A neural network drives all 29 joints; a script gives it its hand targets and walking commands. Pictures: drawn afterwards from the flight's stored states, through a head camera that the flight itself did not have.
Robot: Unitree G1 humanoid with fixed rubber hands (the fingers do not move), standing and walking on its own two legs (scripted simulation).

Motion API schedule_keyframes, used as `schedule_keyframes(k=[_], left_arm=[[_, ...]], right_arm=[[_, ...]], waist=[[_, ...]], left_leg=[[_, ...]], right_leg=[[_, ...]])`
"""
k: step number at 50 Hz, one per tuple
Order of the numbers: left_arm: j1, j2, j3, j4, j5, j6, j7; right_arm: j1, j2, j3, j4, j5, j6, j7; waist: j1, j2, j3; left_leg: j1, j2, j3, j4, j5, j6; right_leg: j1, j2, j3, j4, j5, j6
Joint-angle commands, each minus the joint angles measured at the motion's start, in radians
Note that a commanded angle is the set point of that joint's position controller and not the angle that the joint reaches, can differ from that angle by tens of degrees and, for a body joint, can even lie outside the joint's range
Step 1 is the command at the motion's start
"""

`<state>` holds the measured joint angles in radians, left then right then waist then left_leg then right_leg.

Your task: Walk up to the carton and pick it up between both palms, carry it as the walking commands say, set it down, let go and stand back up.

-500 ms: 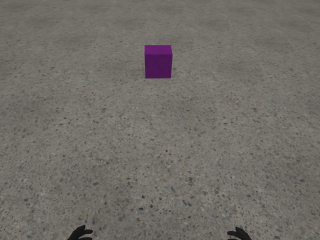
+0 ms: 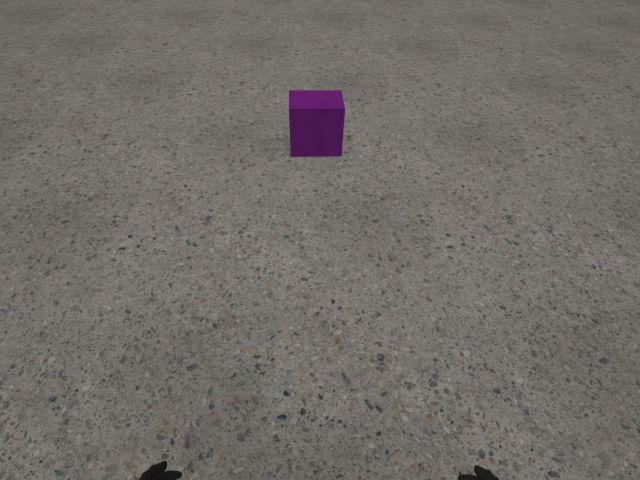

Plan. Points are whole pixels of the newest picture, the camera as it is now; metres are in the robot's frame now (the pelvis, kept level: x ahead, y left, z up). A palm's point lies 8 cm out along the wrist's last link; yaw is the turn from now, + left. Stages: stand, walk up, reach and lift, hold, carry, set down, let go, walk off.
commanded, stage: stand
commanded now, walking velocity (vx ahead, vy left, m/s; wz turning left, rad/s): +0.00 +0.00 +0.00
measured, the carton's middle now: (315, 124) +1.98 +0.02 -0.62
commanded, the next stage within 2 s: walk up in 0.78 s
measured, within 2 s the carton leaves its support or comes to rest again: neither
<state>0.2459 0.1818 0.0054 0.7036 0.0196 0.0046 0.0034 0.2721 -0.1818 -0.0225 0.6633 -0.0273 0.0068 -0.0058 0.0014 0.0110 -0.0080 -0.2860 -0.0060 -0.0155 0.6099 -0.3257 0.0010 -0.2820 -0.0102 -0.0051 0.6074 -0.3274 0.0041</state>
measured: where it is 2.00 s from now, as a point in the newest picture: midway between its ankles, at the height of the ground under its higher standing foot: (306, 436)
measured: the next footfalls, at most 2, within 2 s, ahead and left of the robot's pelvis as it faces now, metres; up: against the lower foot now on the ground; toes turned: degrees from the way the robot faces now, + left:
left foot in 1.58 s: +0.32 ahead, +0.17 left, +0.00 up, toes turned +10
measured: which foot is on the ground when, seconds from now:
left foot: down 0.00-1.00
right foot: down 0.00-1.00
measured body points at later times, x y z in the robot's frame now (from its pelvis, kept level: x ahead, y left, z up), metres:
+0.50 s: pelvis +0.00 +0.00 +0.00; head +0.00 +0.00 +0.45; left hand +0.10 +0.23 -0.12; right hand +0.10 -0.23 -0.12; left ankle +0.00 +0.12 -0.73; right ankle +0.00 -0.12 -0.73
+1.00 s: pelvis +0.00 +0.00 +0.01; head +0.00 -0.01 +0.46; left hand +0.07 +0.24 -0.13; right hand +0.07 -0.24 -0.13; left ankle +0.00 +0.12 -0.73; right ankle +0.00 -0.12 -0.73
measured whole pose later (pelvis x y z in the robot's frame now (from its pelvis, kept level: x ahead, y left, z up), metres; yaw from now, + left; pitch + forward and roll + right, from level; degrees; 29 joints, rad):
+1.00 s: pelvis +0.00 +0.00 +0.01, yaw +0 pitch +0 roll +0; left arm 0.27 0.19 0.01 0.86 0.01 0.00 0.02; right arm 0.30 -0.19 -0.03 0.81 -0.02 0.00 -0.02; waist 0.00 0.01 0.01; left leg -0.25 -0.01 -0.02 0.54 -0.28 0.00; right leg -0.25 -0.01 -0.01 0.54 -0.28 0.00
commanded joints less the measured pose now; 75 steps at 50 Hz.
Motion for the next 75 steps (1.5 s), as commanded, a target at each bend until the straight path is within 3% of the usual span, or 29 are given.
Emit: schedule_keyframes(k=[1, 48, 49, 50, 51, 52, 53, 54, 55, 56, 57, 58, 59, 60, 61, 63, 64, 67, 70, 72, 75], left_arm=[[-0.008, 0.097, 0.025, -0.055, 0.000, -0.014, 0.003], [0.042, 0.107, 0.031, 0.126, -0.007, -0.016, 0.018], [0.000, 0.211, 0.062, 0.121, -0.017, 0.012, 0.031], [0.105, 0.143, 0.063, 0.110, -0.001, -0.013, 0.002], [-0.039, 0.127, 0.065, 0.060, -0.009, -0.009, -0.015], [-0.071, 0.106, 0.051, 0.025, -0.005, -0.015, -0.024], [-0.032, 0.092, 0.048, 0.044, 0.009, -0.032, -0.031], [0.042, 0.093, 0.053, 0.078, 0.007, -0.050, -0.031], [0.135, 0.092, 0.058, 0.120, -0.001, -0.059, -0.028], [0.249, 0.128, 0.070, 0.163, -0.005, -0.070, -0.021], [0.379, 0.207, 0.087, 0.198, 0.002, -0.082, -0.008], [0.379, 0.240, 0.088, 0.195, 0.013, -0.083, -0.001], [0.344, 0.222, 0.088, 0.189, 0.010, -0.079, -0.002], [0.292, 0.212, 0.086, 0.180, 0.013, -0.083, -0.009], [0.246, 0.205, 0.083, 0.178, 0.011, -0.090, -0.015], [0.183, 0.185, 0.077, 0.166, 0.001, -0.104, -0.014], [0.199, 0.161, 0.071, 0.175, 0.000, -0.108, -0.015], [0.266, 0.119, 0.056, 0.220, 0.005, -0.116, -0.017], [0.298, 0.106, 0.047, 0.239, 0.009, -0.116, -0.011], [0.319, 0.119, 0.049, 0.251, 0.009, -0.112, -0.009], [0.357, 0.147, 0.059, 0.286, 0.000, -0.095, -0.004]], right_arm=[[-0.002, -0.081, -0.023, -0.060, 0.000, -0.014, -0.003], [0.051, -0.087, -0.031, 0.112, 0.007, -0.016, -0.019], [0.054, -0.198, -0.056, 0.077, -0.008, -0.027, -0.028], [0.178, -0.219, -0.068, 0.154, -0.009, -0.028, -0.006], [0.037, -0.208, -0.066, 0.096, 0.000, -0.013, 0.009], [-0.014, -0.211, -0.069, 0.083, -0.004, -0.012, 0.015], [-0.041, -0.202, -0.069, 0.093, -0.003, -0.017, 0.012], [-0.051, -0.191, -0.066, 0.094, -0.002, -0.027, 0.009], [-0.062, -0.181, -0.063, 0.094, -0.001, -0.030, 0.009], [-0.093, -0.147, -0.055, 0.080, -0.005, -0.036, 0.010], [-0.135, -0.068, -0.031, 0.054, -0.013, -0.048, 0.014], [-0.180, -0.081, -0.033, 0.040, -0.028, -0.055, 0.018], [-0.233, -0.104, -0.048, 0.018, -0.025, -0.056, 0.029], [-0.260, -0.109, -0.058, 0.013, -0.027, -0.056, 0.044], [-0.208, -0.105, -0.061, 0.041, -0.024, -0.057, 0.056], [-0.053, -0.098, -0.062, 0.114, -0.022, -0.050, 0.077], [-0.050, -0.090, -0.059, 0.119, -0.024, -0.046, 0.081], [-0.152, -0.064, -0.046, 0.096, -0.022, -0.033, 0.083], [-0.272, -0.063, -0.040, 0.061, -0.006, -0.037, 0.082], [-0.331, -0.063, -0.040, 0.047, 0.002, -0.042, 0.077], [-0.328, -0.069, -0.046, 0.051, -0.007, -0.044, 0.061]], waist=[[0.000, -0.006, -0.013], [0.001, -0.006, 0.023], [-0.023, 0.002, 0.094], [-0.029, 0.099, -0.133], [-0.028, 0.193, 0.050], [-0.012, 0.258, 0.080], [0.004, 0.223, 0.074], [0.028, 0.132, 0.056], [0.067, 0.053, 0.025], [0.116, -0.089, 0.029], [0.163, -0.343, 0.028], [0.148, -0.230, 0.105], [0.146, -0.121, 0.132], [0.115, -0.069, 0.182], [0.076, -0.053, 0.179], [0.022, -0.108, 0.103], [0.018, -0.130, 0.092], [0.043, -0.151, 0.135], [0.071, -0.150, 0.161], [0.092, -0.168, 0.162], [0.103, -0.220, 0.144]], left_leg=[[0.002, 0.047, -0.054, -0.103, 0.157, 0.024], [0.035, 0.060, -0.069, -0.174, 0.165, 0.030], [-0.001, 0.208, -0.157, -0.100, 0.622, 0.038], [0.098, 0.187, -0.229, -0.254, -0.591, 0.075], [-0.071, 0.222, -0.270, -0.366, -0.673, 0.053], [-0.156, 0.256, -0.315, -0.435, -0.633, 0.077], [-0.142, 0.265, -0.304, -0.412, -0.539, 0.096], [-0.132, 0.242, -0.250, -0.368, -0.433, 0.093], [-0.195, 0.189, -0.172, -0.282, -0.415, 0.064], [-0.341, 0.106, -0.082, -0.094, -0.356, 0.026], [-0.535, 0.015, 0.044, 0.272, -0.237, -0.012], [-0.651, 0.049, 0.026, 0.372, -0.142, -0.007], [-0.632, 0.098, -0.012, 0.412, -0.064, -0.010], [-0.582, 0.120, -0.031, 0.430, 0.014, -0.018], [-0.542, 0.138, -0.030, 0.437, 0.069, -0.023], [-0.476, 0.121, 0.023, 0.483, 0.161, -0.030], [-0.447, 0.119, 0.042, 0.493, 0.187, -0.031], [-0.436, 0.127, 0.074, 0.415, 0.253, -0.041], [-0.381, 0.122, 0.120, 0.213, 0.267, -0.053], [-0.313, 0.100, 0.157, 0.081, 0.232, -0.054], [-0.207, 0.064, 0.186, -0.031, 0.117, -0.024]], right_leg=[[-0.001, -0.042, 0.061, -0.120, 0.154, -0.038], [0.031, -0.055, 0.075, -0.190, 0.158, -0.046], [-0.038, -0.046, -0.022, 0.000, 0.359, -0.008], [-0.059, -0.054, 0.029, -0.045, -0.416, -0.033], [-0.157, -0.041, -0.013, 0.030, -0.337, 0.016], [-0.075, -0.021, -0.074, 0.113, -0.150, 0.014], [-0.021, -0.022, -0.093, 0.110, -0.062, -0.002], [0.039, -0.013, -0.107, 0.017, -0.049, -0.008], [0.161, -0.003, -0.105, -0.059, -0.082, -0.011], [0.329, -0.065, 0.020, -0.191, -0.180, -0.028], [0.470, -0.332, 0.415, -0.422, -0.471, -0.084], [0.437, -0.470, 0.579, -0.499, -0.501, -0.132], [0.300, -0.469, 0.608, -0.535, -0.559, -0.157], [0.174, -0.448, 0.606, -0.556, -0.513, -0.149], [0.160, -0.413, 0.524, -0.547, -0.421, -0.132], [0.188, -0.302, 0.290, -0.517, -0.214, -0.086], [0.177, -0.274, 0.232, -0.509, -0.147, -0.079], [0.150, -0.244, 0.136, -0.520, -0.013, -0.082], [0.179, -0.223, 0.048, -0.513, 0.139, -0.085], [0.205, -0.219, 0.010, -0.490, 0.233, -0.087], [0.257, -0.241, -0.012, -0.406, 0.417, -0.098]])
